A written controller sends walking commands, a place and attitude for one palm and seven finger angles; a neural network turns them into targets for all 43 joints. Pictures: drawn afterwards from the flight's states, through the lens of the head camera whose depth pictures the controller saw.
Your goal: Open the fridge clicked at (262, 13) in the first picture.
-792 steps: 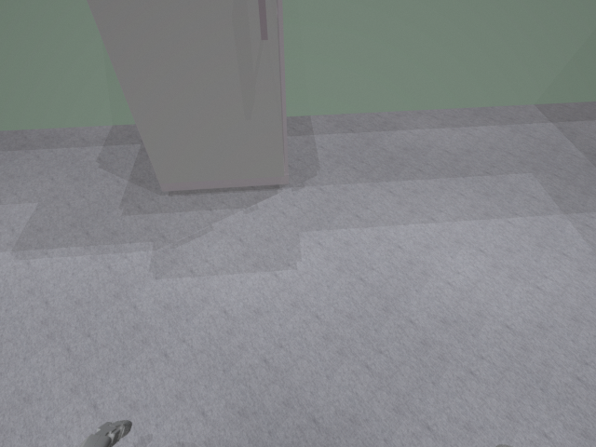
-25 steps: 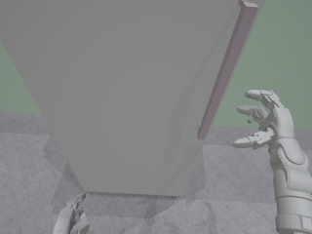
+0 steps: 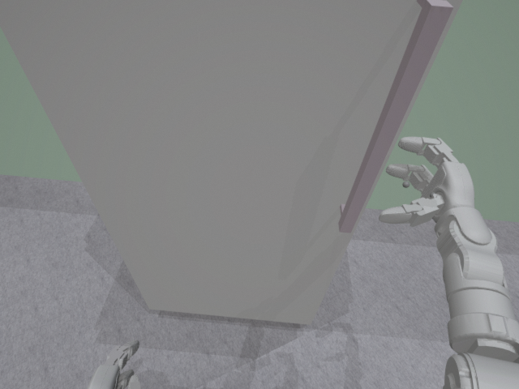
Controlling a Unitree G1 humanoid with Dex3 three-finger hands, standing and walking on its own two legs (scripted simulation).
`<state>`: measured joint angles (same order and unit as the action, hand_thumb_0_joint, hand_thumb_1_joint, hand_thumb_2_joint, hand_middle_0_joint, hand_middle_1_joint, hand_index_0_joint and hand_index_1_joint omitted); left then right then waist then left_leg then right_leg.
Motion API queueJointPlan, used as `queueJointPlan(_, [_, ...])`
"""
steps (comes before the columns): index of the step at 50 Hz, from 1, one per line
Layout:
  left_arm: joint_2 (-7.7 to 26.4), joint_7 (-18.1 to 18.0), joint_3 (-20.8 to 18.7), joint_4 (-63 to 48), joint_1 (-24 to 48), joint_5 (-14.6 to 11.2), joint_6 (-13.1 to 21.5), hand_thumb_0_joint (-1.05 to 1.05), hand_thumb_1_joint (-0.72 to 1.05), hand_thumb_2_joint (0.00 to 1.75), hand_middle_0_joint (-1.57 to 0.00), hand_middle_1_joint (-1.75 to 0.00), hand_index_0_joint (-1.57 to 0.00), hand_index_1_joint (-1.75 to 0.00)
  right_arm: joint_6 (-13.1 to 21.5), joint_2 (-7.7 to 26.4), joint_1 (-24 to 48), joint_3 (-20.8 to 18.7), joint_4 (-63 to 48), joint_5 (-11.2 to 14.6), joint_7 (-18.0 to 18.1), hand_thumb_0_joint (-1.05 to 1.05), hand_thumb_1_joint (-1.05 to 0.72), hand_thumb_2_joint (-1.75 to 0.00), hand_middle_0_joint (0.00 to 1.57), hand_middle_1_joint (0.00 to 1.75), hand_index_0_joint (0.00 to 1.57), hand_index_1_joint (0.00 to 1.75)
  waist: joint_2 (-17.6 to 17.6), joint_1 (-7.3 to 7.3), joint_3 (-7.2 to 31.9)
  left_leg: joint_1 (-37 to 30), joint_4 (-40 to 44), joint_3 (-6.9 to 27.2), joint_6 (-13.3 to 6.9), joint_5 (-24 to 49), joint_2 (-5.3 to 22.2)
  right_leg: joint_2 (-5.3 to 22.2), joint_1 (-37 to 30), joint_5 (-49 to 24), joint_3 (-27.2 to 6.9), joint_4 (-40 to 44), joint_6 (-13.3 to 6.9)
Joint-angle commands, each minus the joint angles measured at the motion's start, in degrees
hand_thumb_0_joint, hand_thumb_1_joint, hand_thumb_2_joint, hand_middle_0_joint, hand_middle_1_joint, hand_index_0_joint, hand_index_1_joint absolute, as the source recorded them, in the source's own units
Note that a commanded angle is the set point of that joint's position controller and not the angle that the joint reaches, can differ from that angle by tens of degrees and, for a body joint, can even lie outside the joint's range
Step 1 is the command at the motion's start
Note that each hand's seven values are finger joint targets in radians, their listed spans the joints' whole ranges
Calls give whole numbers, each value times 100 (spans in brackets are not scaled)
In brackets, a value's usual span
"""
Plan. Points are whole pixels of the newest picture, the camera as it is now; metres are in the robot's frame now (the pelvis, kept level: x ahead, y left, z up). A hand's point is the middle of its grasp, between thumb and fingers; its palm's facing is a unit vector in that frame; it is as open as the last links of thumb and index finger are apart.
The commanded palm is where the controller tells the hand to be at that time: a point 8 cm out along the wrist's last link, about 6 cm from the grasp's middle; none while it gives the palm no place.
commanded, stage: move the hooked fingers beside the handle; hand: right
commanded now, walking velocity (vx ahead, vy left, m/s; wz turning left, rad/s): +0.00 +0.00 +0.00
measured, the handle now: (374, 141) +0.45 -0.13 +0.18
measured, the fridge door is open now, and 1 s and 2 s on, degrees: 0 0 0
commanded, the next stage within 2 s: none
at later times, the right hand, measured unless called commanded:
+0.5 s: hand (413, 194) +0.39 -0.19 +0.14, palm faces +0.03 +1.00 +0.00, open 14.0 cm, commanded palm +0.37 -0.25 +0.14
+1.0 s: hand (427, 193) +0.38 -0.20 +0.15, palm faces +0.04 +1.00 -0.01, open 14.0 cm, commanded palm +0.35 -0.24 +0.14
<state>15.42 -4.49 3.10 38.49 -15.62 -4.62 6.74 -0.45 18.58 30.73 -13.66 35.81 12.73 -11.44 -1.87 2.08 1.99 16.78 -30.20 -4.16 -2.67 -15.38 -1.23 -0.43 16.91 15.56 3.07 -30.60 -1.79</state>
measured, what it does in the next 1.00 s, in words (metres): stands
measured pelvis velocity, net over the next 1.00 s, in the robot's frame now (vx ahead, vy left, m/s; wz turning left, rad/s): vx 0.00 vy -0.02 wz -0.01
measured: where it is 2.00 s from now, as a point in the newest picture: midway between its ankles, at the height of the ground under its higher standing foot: outside the picture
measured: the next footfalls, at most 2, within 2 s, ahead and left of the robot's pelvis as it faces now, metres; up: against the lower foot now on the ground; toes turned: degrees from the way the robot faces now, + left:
none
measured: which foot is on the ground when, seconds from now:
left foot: down 0.00-1.00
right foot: down 0.00-1.00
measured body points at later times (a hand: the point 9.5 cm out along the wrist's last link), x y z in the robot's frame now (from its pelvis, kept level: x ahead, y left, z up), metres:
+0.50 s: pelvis +0.01 -0.01 +0.00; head +0.02 -0.01 +0.45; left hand +0.15 +0.23 -0.09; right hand +0.38 -0.24 +0.14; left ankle +0.01 +0.09 -0.73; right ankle +0.00 -0.10 -0.73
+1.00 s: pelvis +0.00 -0.02 +0.00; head +0.00 -0.01 +0.45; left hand +0.15 +0.22 -0.09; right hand +0.37 -0.26 +0.15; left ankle +0.01 +0.09 -0.73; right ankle +0.00 -0.10 -0.73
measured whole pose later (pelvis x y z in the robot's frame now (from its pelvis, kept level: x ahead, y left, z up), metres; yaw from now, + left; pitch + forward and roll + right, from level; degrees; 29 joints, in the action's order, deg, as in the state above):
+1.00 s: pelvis +0.00 -0.02 +0.00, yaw +0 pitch +0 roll +1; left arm 14.3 -4.5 3.5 37.0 -14.0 -4.5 5.5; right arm -1.9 17.8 25.9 -12.3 27.4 12.0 -8.9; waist -1.6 0.8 1.5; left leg 14.5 -29.1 -4.1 -1.6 -14.9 -0.6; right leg -1.2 15.2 15.7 3.0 -30.5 -2.9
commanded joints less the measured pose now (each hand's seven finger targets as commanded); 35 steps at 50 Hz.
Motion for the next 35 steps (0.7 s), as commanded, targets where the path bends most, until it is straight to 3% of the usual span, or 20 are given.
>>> queueJointPlan(1, [733,-15,-296,-973,258,30,161,0,90,90,-20,-30,-20,-30,353,1495,1905,-648,-1177,8,96,0,50,-30,30,120,30,120,342,-215,1412,-650,362,459,151,1354,240,61,-203,-945,-306,334,-71])
queueJointPlan(3, [701,5,-330,-1044,268,65,189,0,90,90,-20,-30,-20,-30,712,1681,2188,-775,-1905,1,159,0,50,-30,30,120,30,120,205,-242,1833,-862,254,488,139,1674,208,107,-456,-1277,-304,263,-95])
queueJointPlan(4, [663,10,-336,-1092,278,83,216,0,90,90,-20,-30,-20,-30,908,1856,2314,-918,-2400,-46,191,0,50,-30,30,120,30,120,-222,-290,2232,-1000,185,507,104,1909,189,86,-740,-1546,-309,246,-90])
queueJointPlan(7, [588,24,-350,-1037,231,104,335,0,90,90,-20,-30,-20,-30,1165,1447,2160,-626,-2832,-18,145,0,50,-30,30,120,30,120,-483,-194,2475,-918,130,446,96,2376,141,142,-1326,-2232,-332,149,-46])
queueJointPlan(8, [639,25,-366,-992,172,102,314,0,90,90,-20,-30,-20,-30,1091,1406,1802,-568,-2597,-1,72,0,50,-30,30,120,30,120,-98,-179,2303,-884,150,393,111,2362,123,194,-1226,-2262,-345,161,-52])
queueJointPlan(9, [641,16,-355,-937,210,52,303,0,90,90,-20,-30,-20,-30,944,1143,1629,-406,-2229,49,-1,0,50,-30,30,120,30,120,-83,-122,1831,-689,241,378,121,2217,110,178,-1053,-1978,-297,219,-57])
queueJointPlan(10, [663,2,-344,-881,198,17,293,0,90,90,-20,-30,-20,-30,744,819,1538,-160,-1829,114,-84,0,50,-30,30,120,30,120,192,-33,1393,-465,329,322,137,1966,100,172,-869,-1614,-312,286,-64])
queueJointPlan(12, [750,-32,-338,-822,201,-44,234,0,90,90,-20,-30,-20,-30,309,736,1261,-83,-1154,155,-195,0,50,-30,30,120,30,120,303,-17,682,-108,457,281,130,1378,113,155,-457,-976,-362,401,-54])
queueJointPlan(15, [784,-35,-333,-903,256,-61,152,0,90,90,-20,-30,-20,-30,-96,637,1457,43,-1066,129,-192,0,50,-30,30,120,30,120,337,-24,637,71,505,273,129,1009,146,105,-385,-716,-388,396,-72])
queueJointPlan(17, [749,-39,-340,-952,272,-23,136,0,90,90,-20,-30,-20,-30,-6,793,1950,-51,-1535,104,-70,0,50,-30,30,120,30,120,271,11,1042,24,461,287,114,975,148,107,-560,-805,-431,337,-73])
queueJointPlan(18, [751,-36,-362,-985,272,11,138,0,90,90,-20,-30,-20,-30,163,1075,2018,-278,-1892,90,27,0,50,-30,30,120,30,120,323,-72,1355,-167,404,320,109,1120,142,130,-658,-1005,-429,285,-79])
queueJointPlan(20, [632,-17,-349,-1097,327,86,212,0,90,90,-20,-30,-20,-30,614,1275,2452,-434,-2985,38,211,0,50,-30,30,120,30,120,-161,-149,2295,-588,223,359,78,1675,133,114,-1225,-1676,-479,213,-44])
queueJointPlan(22, [577,3,-326,-1057,307,140,294,0,90,90,-20,-30,-20,-30,962,1370,2390,-539,-3370,14,340,0,50,-30,30,120,30,120,-444,-198,2737,-723,106,352,82,2042,114,155,-1613,-2256,-503,143,41])
queueJointPlan(23, [610,-2,-319,-993,278,151,274,0,90,90,-20,-30,-20,-30,1008,1527,2234,-618,-3237,-12,368,0,50,-30,30,120,30,120,-292,-190,2624,-719,118,350,99,2071,100,196,-1536,-2319,-481,133,44])
queueJointPlan(25, [607,-21,-291,-858,290,110,242,0,90,90,-20,-30,-20,-30,867,1333,2027,-547,-2408,-14,319,0,50,-30,30,120,30,120,-19,-96,1858,-580,237,318,106,1906,88,187,-1134,-1902,-442,245,13])
queueJointPlan(27, [672,-38,-271,-800,312,39,157,0,90,90,-20,-30,-20,-30,481,1113,1510,-435,-1350,13,183,0,50,-30,30,120,30,120,301,-68,932,-302,398,279,109,1487,101,160,-584,-1218,-391,386,-20])
queueJointPlan(28, [734,-47,-290,-818,303,13,90,0,90,90,-20,-30,-20,-30,282,1195,1284,-495,-999,-14,107,0,50,-30,30,120,30,120,414,-109,791,-315,423,279,102,1425,132,156,-434,-1117,-370,402,-42])
queueJointPlan(31, [692,-8,-274,-1068,415,-43,37,0,90,90,-20,-30,-20,-30,-136,620,1101,14,-1244,32,-132,0,50,-30,30,120,30,120,-163,-180,964,-257,359,242,53,1558,166,112,-572,-1366,-374,387,8])
queueJointPlan(32, [673,12,-285,-1127,419,-33,50,0,90,90,-20,-30,-20,-30,-152,440,1141,132,-1512,84,-176,0,50,-30,30,120,30,120,-88,-156,1148,-247,320,213,50,1646,159,124,-708,-1525,-408,325,11])
queueJointPlan(35, [637,46,-338,-1247,458,16,103,0,90,90,-20,-30,-20,-30,197,535,1395,61,-2681,204,-136,0,50,-30,30,120,30,120,42,-172,1831,-412,229,239,62,1903,116,163,-1127,-1974,-461,193,20])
